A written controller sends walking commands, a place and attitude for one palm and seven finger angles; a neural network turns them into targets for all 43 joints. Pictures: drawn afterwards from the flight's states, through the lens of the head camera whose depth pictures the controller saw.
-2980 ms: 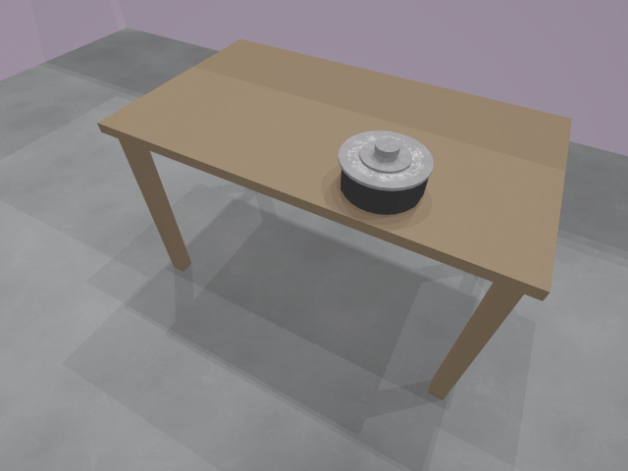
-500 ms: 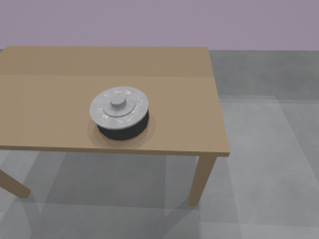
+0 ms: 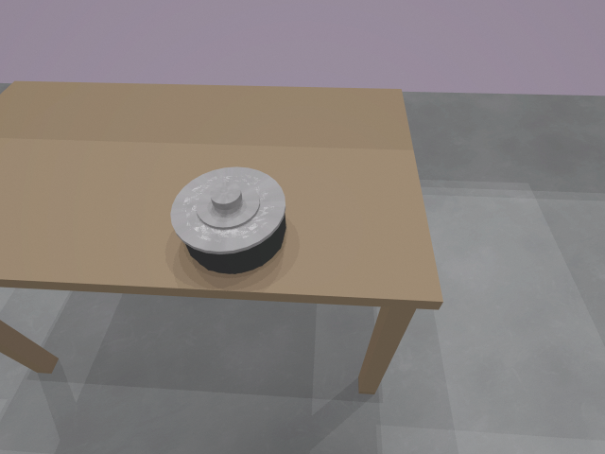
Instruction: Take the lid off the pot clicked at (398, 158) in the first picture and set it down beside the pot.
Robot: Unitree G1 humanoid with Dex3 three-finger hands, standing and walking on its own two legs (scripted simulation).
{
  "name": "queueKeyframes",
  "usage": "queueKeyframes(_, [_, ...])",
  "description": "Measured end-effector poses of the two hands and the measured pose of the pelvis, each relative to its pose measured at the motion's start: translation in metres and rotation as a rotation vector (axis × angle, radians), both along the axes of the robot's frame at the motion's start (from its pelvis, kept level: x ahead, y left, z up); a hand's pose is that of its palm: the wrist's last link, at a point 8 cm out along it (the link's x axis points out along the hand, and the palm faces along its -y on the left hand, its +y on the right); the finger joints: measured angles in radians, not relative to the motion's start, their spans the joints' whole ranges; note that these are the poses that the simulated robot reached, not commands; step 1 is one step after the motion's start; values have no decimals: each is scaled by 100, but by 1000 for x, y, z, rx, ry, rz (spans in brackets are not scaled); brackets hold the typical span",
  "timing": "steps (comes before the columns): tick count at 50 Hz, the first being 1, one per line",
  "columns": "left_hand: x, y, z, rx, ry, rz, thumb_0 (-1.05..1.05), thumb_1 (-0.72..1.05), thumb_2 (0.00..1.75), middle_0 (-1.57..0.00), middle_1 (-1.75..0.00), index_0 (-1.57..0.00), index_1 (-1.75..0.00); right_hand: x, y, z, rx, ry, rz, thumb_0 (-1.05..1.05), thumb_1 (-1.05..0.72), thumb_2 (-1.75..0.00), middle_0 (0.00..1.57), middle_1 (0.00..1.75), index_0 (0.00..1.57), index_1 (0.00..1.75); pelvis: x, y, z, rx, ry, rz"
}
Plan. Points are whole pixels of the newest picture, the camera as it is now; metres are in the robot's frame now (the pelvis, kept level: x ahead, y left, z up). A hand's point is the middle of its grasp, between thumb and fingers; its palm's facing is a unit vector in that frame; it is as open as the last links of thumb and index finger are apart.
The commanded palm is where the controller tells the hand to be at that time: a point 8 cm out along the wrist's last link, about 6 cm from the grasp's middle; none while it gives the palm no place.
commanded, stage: come to a stop and stand still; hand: left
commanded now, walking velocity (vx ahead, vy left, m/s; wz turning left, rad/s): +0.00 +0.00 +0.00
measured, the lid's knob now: (226, 195) +0.51 +0.17 +0.01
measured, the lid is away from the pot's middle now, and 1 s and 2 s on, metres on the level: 0.00 0.00 0.00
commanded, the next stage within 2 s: look again from close up in 0.32 s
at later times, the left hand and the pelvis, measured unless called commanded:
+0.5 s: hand out of the picture -0.01 +0.16 -0.17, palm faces +0.02 -0.98 -0.19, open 7.4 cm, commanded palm none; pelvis +0.00 +0.00 +0.00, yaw +1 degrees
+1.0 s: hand out of the picture +0.02 +0.19 -0.17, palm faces +0.02 -0.98 -0.20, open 7.4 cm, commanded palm none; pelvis +0.01 +0.02 +0.00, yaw -1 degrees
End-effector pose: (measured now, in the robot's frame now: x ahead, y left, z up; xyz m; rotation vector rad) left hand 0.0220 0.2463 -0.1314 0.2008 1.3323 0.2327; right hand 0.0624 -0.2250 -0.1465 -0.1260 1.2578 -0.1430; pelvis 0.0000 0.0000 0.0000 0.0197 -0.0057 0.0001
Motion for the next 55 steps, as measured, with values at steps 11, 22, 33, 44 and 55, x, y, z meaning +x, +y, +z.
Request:
queueKeyframes(11, [-20,-35,-2,-68,20,-6,1,91,90,-20,-30,-20,-30,-47,-11,4,3,92,-11,0,-91,-90,20,30,20,30,-3,-11,8,-7,-22,6])
queueKeyframes(22, [-40,-42,-8,-92,58,-22,0,91,90,-20,-30,-20,-30,-87,-2,0,14,163,-35,0,-90,-90,20,30,19,30,-5,-6,3,-46,-1,8])
queueKeyframes(33, [-13,-14,-7,-64,-6,-25,1,91,90,-20,-30,-20,-30,-76,31,-4,41,125,-16,1,-92,-90,20,30,20,30,4,12,-1,-23,6,1])
queueKeyframes(44, [0,-6,-8,-71,-11,-37,0,91,90,-20,-30,-20,-30,-53,23,4,-3,86,-15,2,-92,-90,20,30,20,30,12,18,2,-15,4,-9])
queueKeyframes(55, [-9,-10,-10,-93,24,-29,0,91,90,-20,-30,-20,-30,-34,17,10,-29,63,2,1,-92,-90,20,30,20,30,15,18,4,-15,1,-9])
